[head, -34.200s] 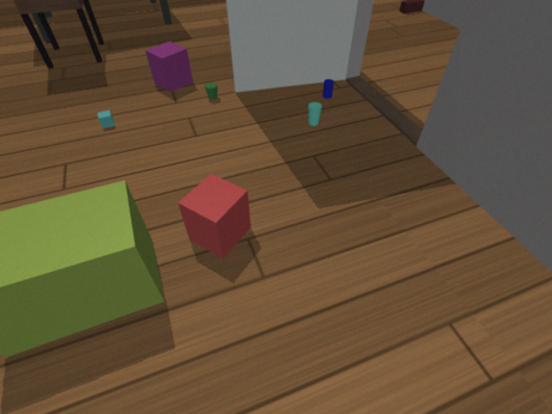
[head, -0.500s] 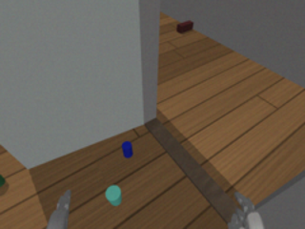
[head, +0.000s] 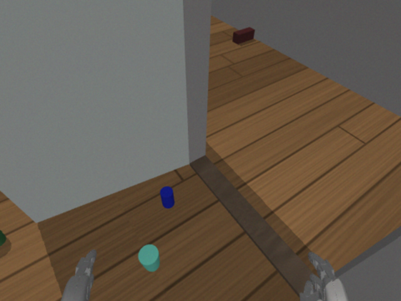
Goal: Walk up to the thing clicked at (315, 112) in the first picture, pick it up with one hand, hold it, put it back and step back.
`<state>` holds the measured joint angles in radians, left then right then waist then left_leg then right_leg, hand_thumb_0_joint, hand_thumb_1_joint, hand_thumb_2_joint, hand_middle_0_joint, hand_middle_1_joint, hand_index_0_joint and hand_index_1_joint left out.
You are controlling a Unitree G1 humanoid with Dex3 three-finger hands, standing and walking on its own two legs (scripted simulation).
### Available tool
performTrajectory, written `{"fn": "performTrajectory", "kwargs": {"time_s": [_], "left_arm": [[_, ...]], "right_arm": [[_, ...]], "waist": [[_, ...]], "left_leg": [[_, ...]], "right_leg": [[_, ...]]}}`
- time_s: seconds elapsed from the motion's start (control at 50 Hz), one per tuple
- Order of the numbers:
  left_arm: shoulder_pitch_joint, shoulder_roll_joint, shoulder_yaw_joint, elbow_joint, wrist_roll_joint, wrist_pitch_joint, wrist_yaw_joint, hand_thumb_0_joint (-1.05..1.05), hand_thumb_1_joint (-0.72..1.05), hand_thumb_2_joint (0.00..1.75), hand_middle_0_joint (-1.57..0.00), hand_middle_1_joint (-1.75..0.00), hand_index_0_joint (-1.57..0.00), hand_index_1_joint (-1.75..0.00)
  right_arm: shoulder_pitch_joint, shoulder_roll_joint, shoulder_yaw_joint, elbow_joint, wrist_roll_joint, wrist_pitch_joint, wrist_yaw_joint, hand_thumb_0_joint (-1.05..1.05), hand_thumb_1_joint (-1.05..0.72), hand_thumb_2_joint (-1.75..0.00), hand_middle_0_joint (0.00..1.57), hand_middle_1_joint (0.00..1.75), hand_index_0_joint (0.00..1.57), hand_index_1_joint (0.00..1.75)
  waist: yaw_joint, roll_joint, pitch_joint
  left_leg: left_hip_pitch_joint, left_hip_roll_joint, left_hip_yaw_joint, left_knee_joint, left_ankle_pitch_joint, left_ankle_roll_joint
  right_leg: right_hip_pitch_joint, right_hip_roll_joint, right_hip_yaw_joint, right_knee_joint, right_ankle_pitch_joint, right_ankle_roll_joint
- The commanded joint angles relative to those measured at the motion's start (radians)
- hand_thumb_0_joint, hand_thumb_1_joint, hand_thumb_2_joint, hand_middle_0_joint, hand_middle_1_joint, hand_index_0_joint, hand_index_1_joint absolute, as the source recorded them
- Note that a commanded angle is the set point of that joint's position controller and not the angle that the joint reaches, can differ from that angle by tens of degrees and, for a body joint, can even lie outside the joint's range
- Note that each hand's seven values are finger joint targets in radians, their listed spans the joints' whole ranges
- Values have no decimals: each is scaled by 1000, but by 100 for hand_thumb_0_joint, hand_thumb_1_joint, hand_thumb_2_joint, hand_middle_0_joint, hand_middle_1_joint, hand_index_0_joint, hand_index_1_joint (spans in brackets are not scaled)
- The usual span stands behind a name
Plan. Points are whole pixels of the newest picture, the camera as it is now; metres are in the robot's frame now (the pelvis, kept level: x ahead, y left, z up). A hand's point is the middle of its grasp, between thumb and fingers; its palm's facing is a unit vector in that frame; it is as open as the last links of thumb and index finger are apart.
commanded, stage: stand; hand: left
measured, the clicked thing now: (150, 259) +0.43 +0.23 -0.66
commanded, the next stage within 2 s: none
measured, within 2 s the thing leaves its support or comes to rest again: neither
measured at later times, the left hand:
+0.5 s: hand out of the picture +0.10 +0.24 -0.11, palm faces -0.02 -0.93 -0.35, open 7.7 cm
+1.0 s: hand out of the picture +0.02 +0.26 -0.10, palm faces -0.02 -0.94 -0.34, open 7.4 cm
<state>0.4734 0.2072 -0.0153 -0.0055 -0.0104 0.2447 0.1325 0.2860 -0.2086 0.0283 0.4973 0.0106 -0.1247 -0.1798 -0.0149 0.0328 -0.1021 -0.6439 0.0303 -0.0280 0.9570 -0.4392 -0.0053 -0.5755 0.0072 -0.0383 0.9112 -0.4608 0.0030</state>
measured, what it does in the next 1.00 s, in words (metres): rises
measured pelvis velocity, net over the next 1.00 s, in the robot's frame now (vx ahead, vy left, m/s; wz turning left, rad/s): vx -0.02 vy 0.01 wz -0.01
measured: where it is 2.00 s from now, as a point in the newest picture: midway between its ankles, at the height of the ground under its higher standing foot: outside the picture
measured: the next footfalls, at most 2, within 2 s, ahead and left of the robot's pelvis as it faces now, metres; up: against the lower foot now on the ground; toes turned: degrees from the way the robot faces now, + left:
none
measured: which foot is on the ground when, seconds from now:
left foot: down 0.00-1.00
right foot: down 0.00-1.00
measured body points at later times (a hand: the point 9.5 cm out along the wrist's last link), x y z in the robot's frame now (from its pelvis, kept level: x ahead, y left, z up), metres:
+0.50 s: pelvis +0.00 +0.00 +0.03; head +0.01 +0.01 +0.48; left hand +0.10 +0.29 -0.08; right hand +0.10 -0.29 -0.09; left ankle +0.03 +0.12 -0.69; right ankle +0.00 -0.12 -0.69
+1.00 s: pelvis -0.02 +0.01 +0.06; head -0.02 +0.01 +0.51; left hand +0.03 +0.31 -0.08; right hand +0.05 -0.27 -0.09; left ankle +0.03 +0.12 -0.69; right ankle +0.00 -0.12 -0.69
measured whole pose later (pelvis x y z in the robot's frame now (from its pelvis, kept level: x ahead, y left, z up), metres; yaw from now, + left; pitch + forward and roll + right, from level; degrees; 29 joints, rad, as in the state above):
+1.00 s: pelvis -0.02 +0.01 +0.06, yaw +0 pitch -5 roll +0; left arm 0.18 0.32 0.00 1.11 0.03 -0.01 0.01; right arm 0.14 -0.31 -0.02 1.12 -0.02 0.00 0.00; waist 0.01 0.02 0.07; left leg -0.17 -0.01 0.02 0.39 -0.15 0.02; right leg -0.13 -0.03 0.00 0.40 -0.19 0.03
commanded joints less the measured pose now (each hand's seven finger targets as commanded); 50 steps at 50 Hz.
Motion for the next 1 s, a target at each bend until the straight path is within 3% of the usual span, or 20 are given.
{"fn": "performTrajectory", "kwargs": {"time_s": [0.0,0.08,0.14,0.16,0.18,0.2,0.24,0.3,0.44,0.52,0.58,0.62,0.8,0.98], "left_arm": [[-34,91,54,-180,5,-55,9,0,0,61,-20,-30,-20,-30],[-36,102,59,-191,6,-56,10,0,32,90,-20,-30,-20,-30],[-35,100,55,-188,7,-55,10,0,56,90,-20,-30,-20,-30],[-215,232,103,163,103,-159,-37,0,64,90,-20,-30,-20,-30],[-161,243,111,275,114,-203,-61,0,72,90,-20,-30,-20,-30],[-181,241,108,308,115,-229,-75,0,80,90,-20,-30,-20,-30],[-205,253,97,367,89,-260,-95,0,90,90,-20,-30,-20,-30],[-231,264,92,474,61,-278,-108,0,90,90,-20,-30,-20,-30],[-283,281,84,683,49,-292,-94,0,90,90,-20,-30,-20,-30],[-299,286,77,775,42,-289,-92,0,90,90,-20,-30,-20,-30],[-299,279,69,841,36,-278,-95,0,90,90,-20,-30,-20,-30],[-301,280,68,883,37,-273,-97,0,90,90,-20,-30,-20,-30],[-328,304,61,1007,34,-281,-104,0,90,90,-20,-30,-20,-30],[-346,311,55,1068,35,-279,-106,0,90,90,-20,-30,-20,-30]], "right_arm": [[-65,-123,-51,-163,-3,-58,-9,0,-90,-90,20,30,20,30],[-66,-125,-51,-164,-4,-59,-10,0,-90,-90,20,30,20,30],[-62,-127,-52,-160,-4,-59,-11,0,-90,-90,20,30,20,30],[-133,-251,-87,76,-117,7,49,0,-90,-90,20,30,20,30],[-112,-247,-100,110,-127,40,85,0,-90,-90,20,30,20,30],[-110,-234,-98,118,-123,52,100,0,-90,-90,20,30,20,30],[-123,-228,-93,131,-92,59,129,0,-90,-90,20,30,20,30],[-123,-241,-103,182,-61,61,157,0,-90,-90,20,30,20,30],[-148,-238,-104,301,-55,79,166,0,-90,-90,20,30,20,30],[-146,-253,-99,366,-51,88,163,0,-90,-90,20,30,20,30],[-153,-272,-93,408,-51,92,160,0,-90,-90,20,30,20,30],[-171,-286,-92,430,-49,95,160,0,-90,-90,20,30,20,30],[-173,-299,-90,523,-37,97,163,0,-90,-90,20,30,20,30],[-195,-301,-85,569,-33,101,167,0,-90,-90,20,30,20,30]], "waist": [[-7,-11,-92],[-4,-12,-87],[-4,10,-95],[30,-44,51],[34,-98,-19],[18,-113,-16],[17,-76,8],[25,-57,-22],[21,-40,5],[21,-37,50],[26,0,98],[33,17,129],[21,-27,124],[20,-39,136]], "left_leg": [[117,-16,18,-157,162,17],[113,-16,16,-165,135,17],[122,-14,15,-169,138,15],[173,41,-71,-233,269,56],[204,24,-27,-190,248,73],[218,16,-19,-193,230,80],[240,10,-33,-243,172,81],[289,12,-45,-280,200,72],[379,28,-53,-355,341,61],[396,38,-63,-428,325,55],[391,67,-101,-542,247,55],[368,78,-123,-614,137,52],[478,68,-90,-656,198,33],[495,73,-87,-687,177,28]], "right_leg": [[8,20,-14,-162,164,-13],[4,21,-17,-162,135,-13],[-4,23,-17,-155,137,-16],[113,-59,94,-166,205,-66],[153,-83,123,-202,220,-89],[145,-94,154,-219,230,-96],[144,-96,162,-245,162,-94],[190,-97,151,-267,231,-76],[284,-108,133,-328,375,-56],[320,-112,135,-392,353,-50],[345,-91,115,-434,274,-38],[373,-87,109,-464,226,-31],[399,-116,133,-578,237,-23],[397,-121,136,-620,214,-15]]}}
